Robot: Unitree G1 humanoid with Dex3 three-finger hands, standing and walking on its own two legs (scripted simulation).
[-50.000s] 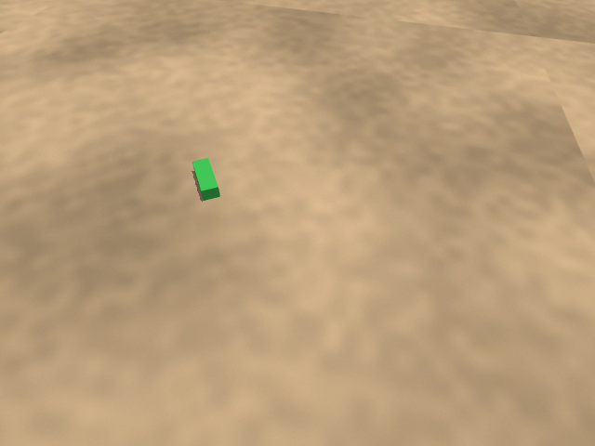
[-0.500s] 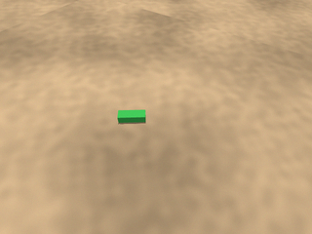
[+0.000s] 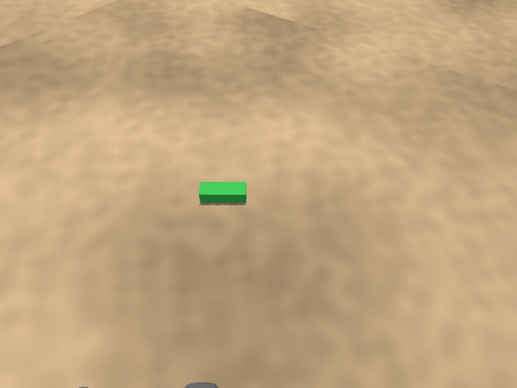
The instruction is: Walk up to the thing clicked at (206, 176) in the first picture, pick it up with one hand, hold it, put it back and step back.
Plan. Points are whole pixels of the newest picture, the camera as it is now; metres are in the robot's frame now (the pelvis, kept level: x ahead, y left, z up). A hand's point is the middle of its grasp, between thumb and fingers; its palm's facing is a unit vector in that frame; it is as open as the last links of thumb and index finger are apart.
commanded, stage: step back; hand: left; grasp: from above
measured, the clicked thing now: (223, 192) +1.03 +0.20 -0.73
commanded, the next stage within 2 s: stand in 0.26 s
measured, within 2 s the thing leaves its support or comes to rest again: neither
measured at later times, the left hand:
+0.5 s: hand out of the picture +0.12 +0.26 -0.13, palm faces -0.03 -0.94 -0.34, open 7.4 cm
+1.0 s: hand out of the picture +0.07 +0.27 -0.14, palm faces -0.06 -0.94 -0.34, open 7.4 cm
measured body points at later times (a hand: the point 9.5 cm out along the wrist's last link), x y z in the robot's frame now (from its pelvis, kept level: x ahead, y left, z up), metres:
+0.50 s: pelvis +0.02 +0.01 +0.02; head +0.02 +0.01 +0.47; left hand +0.12 +0.31 -0.11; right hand +0.13 -0.28 -0.10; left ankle +0.04 +0.13 -0.73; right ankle -0.01 -0.12 -0.73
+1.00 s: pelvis +0.00 +0.01 +0.02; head +0.01 +0.02 +0.47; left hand +0.08 +0.31 -0.11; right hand +0.06 -0.29 -0.11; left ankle +0.04 +0.13 -0.73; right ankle -0.01 -0.12 -0.73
